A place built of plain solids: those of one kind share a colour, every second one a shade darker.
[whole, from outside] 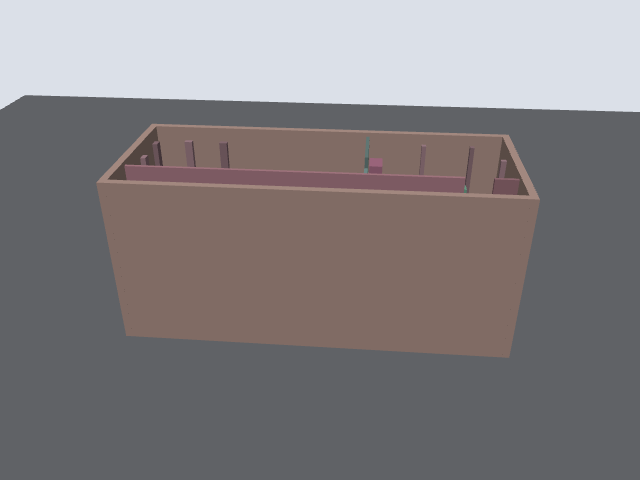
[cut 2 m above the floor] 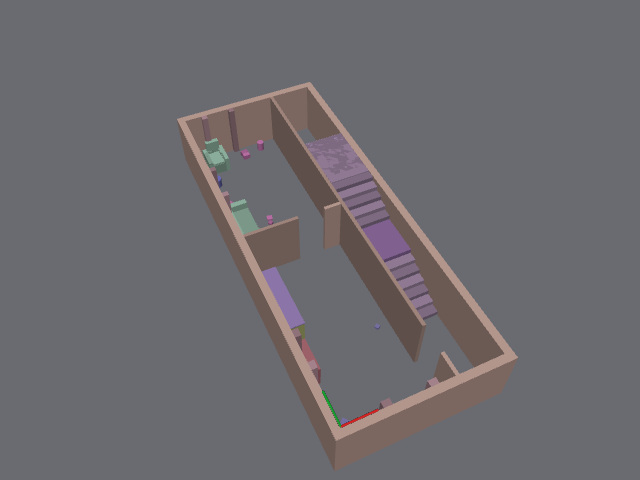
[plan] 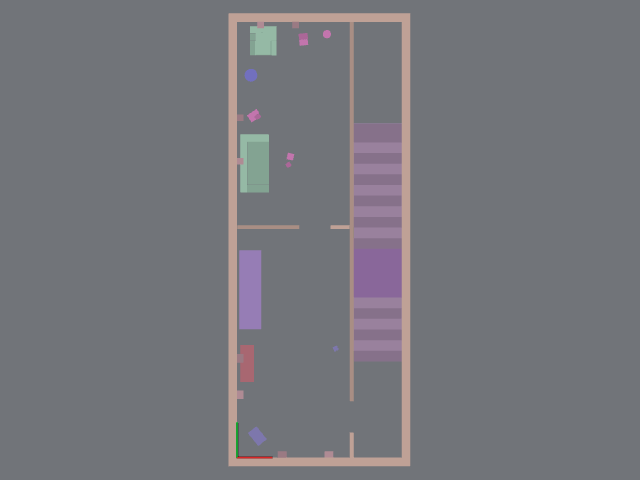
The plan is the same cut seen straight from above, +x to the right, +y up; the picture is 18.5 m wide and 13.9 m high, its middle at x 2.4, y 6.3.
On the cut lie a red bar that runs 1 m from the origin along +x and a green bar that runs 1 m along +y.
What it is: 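A home built round its stair; the hall at the stair's foot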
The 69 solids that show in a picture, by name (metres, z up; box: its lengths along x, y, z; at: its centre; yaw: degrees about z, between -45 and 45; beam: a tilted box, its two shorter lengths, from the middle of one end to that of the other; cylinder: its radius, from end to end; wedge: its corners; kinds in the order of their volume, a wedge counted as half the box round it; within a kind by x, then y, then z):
{
 "step_1": {"box": [1.39, 2.15, 0.21], "at": [4.07, 3.86, 0.06]},
 "step_2": {"box": [1.39, 1.84, 0.38], "at": [4.07, 4.01, 0.14]},
 "step_3": {"box": [1.39, 1.53, 0.54], "at": [4.07, 4.17, 0.22]},
 "step_4": {"box": [1.39, 1.22, 0.71], "at": [4.07, 4.32, 0.3]},
 "step_5": {"box": [1.39, 0.92, 0.87], "at": [4.07, 4.47, 0.39]},
 "step_6": {"box": [1.39, 0.61, 1.04], "at": [4.07, 4.63, 0.47]},
 "step_7": {"box": [1.39, 3.63, 1.37], "at": [4.07, 7.86, 0.63]},
 "step_8": {"box": [1.39, 3.32, 1.53], "at": [4.07, 8.01, 0.72]},
 "step_9": {"box": [1.39, 3.01, 1.7], "at": [4.07, 8.17, 0.8]},
 "step_10": {"box": [1.39, 2.71, 1.86], "at": [4.07, 8.32, 0.88]},
 "step_11": {"box": [1.39, 2.4, 2.03], "at": [4.07, 8.47, 0.96]},
 "step_12": {"box": [1.39, 2.09, 2.19], "at": [4.07, 8.63, 1.05]},
 "step_13": {"box": [1.39, 1.78, 2.36], "at": [4.07, 8.78, 1.13]},
 "step_14": {"box": [1.39, 1.47, 2.52], "at": [4.07, 8.94, 1.21]},
 "step_15": {"box": [1.39, 1.16, 2.69], "at": [4.07, 9.09, 1.29]},
 "step_16": {"box": [1.39, 0.86, 2.85], "at": [4.07, 9.25, 1.38]},
 "step_17": {"box": [1.39, 0.55, 3.02], "at": [4.07, 9.4, 1.46]},
 "wall_1": {"box": [0.25, 13.12, 5.92], "at": [-0.12, 6.31, 2.91]},
 "wall_2": {"box": [1.8, 0.12, 3.18], "at": [0.9, 6.67, 1.54]},
 "wall_3": {"box": [5.27, 0.25, 5.92], "at": [2.38, -0.12, 2.91]},
 "wall_4": {"box": [5.27, 0.25, 5.92], "at": [2.38, 12.74, 2.91]},
 "wall_5": {"box": [0.56, 0.12, 3.18], "at": [2.98, 6.67, 1.54]},
 "wall_6": {"box": [0.12, 0.73, 3.18], "at": [3.32, 0.36, 1.54]},
 "wall_7": {"box": [0.12, 10.99, 3.18], "at": [3.32, 7.12, 1.54]},
 "wall_8": {"box": [0.25, 13.12, 5.92], "at": [4.89, 6.31, 2.91]},
 "upper_partition_1": {"box": [0.12, 10.96, 2.63], "at": [3.32, 5.48, 4.4]},
 "upper_partition_2": {"box": [0.12, 0.75, 2.63], "at": [3.32, 12.24, 4.4]},
 "landing_1": {"box": [1.39, 1.71, 1.2], "at": [4.07, 5.49, 0.55]},
 "slotfit_living_seat_1": {"box": [0.2, 1.69, 0.9], "at": [0.19, 8.52, 0.4]},
 "slotfit_living_seat_2": {"box": [0.15, 0.42, 0.63], "at": [0.45, 11.86, 0.26]},
 "slotfit_living_seat_3": {"box": [0.15, 0.23, 0.63], "at": [0.45, 12.18, 0.26]},
 "slotfit_living_seat_4": {"box": [0.82, 0.22, 0.68], "at": [0.5, 9.26, 0.29]},
 "slotfit_living_seat_5": {"box": [0.33, 0.2, 0.63], "at": [0.53, 12.39, 0.26]},
 "slotfit_living_seat_6": {"box": [0.62, 0.2, 0.73], "at": [0.6, 7.77, 0.32]},
 "slotfit_living_seat_7": {"box": [0.62, 0.2, 0.73], "at": [0.6, 9.25, 0.32]},
 "slotfit_living_seat_8": {"box": [0.63, 1.25, 0.47], "at": [0.61, 8.52, 0.19]},
 "slotfit_living_seat_9": {"box": [0.42, 0.65, 0.52], "at": [0.76, 11.99, 0.21]},
 "slotfit_living_seat_10": {"box": [0.47, 0.84, 0.46], "at": [0.76, 12.07, 0.18]},
 "slotfit_living_seat_11": {"box": [0.47, 0.17, 1.01], "at": [0.76, 12.4, 0.45]},
 "slotfit_living_seat_12": {"box": [0.19, 0.42, 0.63], "at": [1.04, 12.28, 0.26]},
 "slotfit_living_seat_13": {"box": [0.14, 0.42, 0.63], "at": [1.07, 11.86, 0.26]},
 "curtains_1": {"box": [0.19, 0.28, 2.16], "at": [0.09, 1.2, 4.27]},
 "curtains_2": {"box": [0.19, 0.25, 2.13], "at": [0.09, 1.82, 1.12]},
 "curtains_3": {"box": [0.19, 0.28, 2.16], "at": [0.09, 2.51, 4.27]},
 "curtains_4": {"box": [0.19, 0.25, 2.13], "at": [0.09, 2.87, 1.12]},
 "curtains_5": {"box": [0.19, 0.19, 2.21], "at": [0.09, 8.58, 1.17]},
 "curtains_6": {"box": [0.19, 0.19, 2.21], "at": [0.09, 9.84, 1.17]},
 "curtains_7": {"box": [0.19, 0.15, 2.29], "at": [0.09, 9.87, 4.34]},
 "curtains_8": {"box": [0.19, 0.15, 2.29], "at": [0.09, 11.59, 4.34]},
 "curtains_9": {"box": [0.3, 0.19, 2.22], "at": [0.51, 0.09, 4.3]},
 "curtains_10": {"box": [0.2, 0.19, 2.26], "at": [0.68, 12.53, 1.19]},
 "curtains_11": {"box": [0.15, 0.19, 2.26], "at": [1.19, 12.53, 4.33]},
 "curtains_12": {"box": [0.26, 0.19, 2.2], "at": [1.31, 0.09, 1.16]},
 "curtains_13": {"box": [0.2, 0.19, 2.26], "at": [1.69, 12.53, 1.19]},
 "curtains_14": {"box": [0.3, 0.19, 2.22], "at": [1.83, 0.09, 4.3]},
 "curtains_15": {"box": [0.26, 0.19, 2.2], "at": [2.66, 0.09, 1.16]},
 "kitchen_units_units_1": {"box": [0.62, 2.29, 0.89], "at": [0.37, 4.86, 0.4]},
 "head_1": {"box": [1.39, 0.25, 3.18], "at": [4.07, 9.56, 1.54]},
 "slotfit_study_storage_1": {"box": [0.77, 0.47, 1.94], "at": [0.69, 8.17, 4.05]},
 "upper_split_1": {"box": [1.96, 0.12, 2.63], "at": [0.98, 7.84, 4.4]},
 "slotfit_kitchen_wall_table_1": {"box": [0.4, 1.07, 0.9], "at": [0.29, 2.72, 0.4]},
 "kitchen_units_worktop_1": {"box": [0.64, 2.29, 0.04], "at": [0.38, 4.86, 0.86]},
 "clutter_living_1": {"box": [0.16, 0.25, 0.09], "at": [0.42, 9.85, 0.0], "yaw": 32.7},
 "clutter_living_2": {"box": [0.19, 0.19, 0.11], "at": [1.54, 8.71, 0.01], "yaw": -11.9},
 "clutter_living_3": {"box": [0.26, 0.17, 0.23], "at": [1.92, 12.2, 0.06], "yaw": 6.2},
 "clutter_living_4": {"box": [0.25, 0.17, 0.23], "at": [1.93, 12.02, 0.06], "yaw": 6.2},
 "clutter_living_5": {"cylinder": 0.12, "from": [2.6, 12.26, -0.05], "to": [2.6, 12.26, 0.35]},
 "slotfit_living_corner_1": {"cylinder": 0.19, "from": [0.4, 11.07, -0.05], "to": [0.4, 11.07, 0.33]},
 "clutter_kitchen_1": {"box": [0.32, 0.48, 0.26], "at": [0.59, 0.62, 0.08], "yaw": 38.9}
}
